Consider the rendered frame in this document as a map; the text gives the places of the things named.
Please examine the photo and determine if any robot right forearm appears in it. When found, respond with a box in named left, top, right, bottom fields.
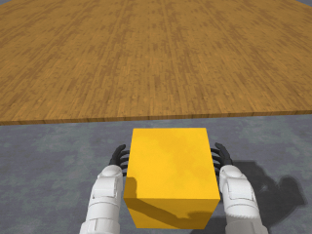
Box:
left=218, top=165, right=269, bottom=234

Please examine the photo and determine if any left robot hand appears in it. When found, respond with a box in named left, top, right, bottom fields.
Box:
left=108, top=144, right=131, bottom=176

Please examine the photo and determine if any robot left forearm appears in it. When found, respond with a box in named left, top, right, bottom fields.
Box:
left=79, top=165, right=123, bottom=234

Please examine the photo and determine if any right robot hand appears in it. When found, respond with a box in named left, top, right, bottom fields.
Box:
left=210, top=142, right=234, bottom=176

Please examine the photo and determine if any carton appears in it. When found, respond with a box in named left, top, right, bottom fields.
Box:
left=123, top=128, right=220, bottom=230

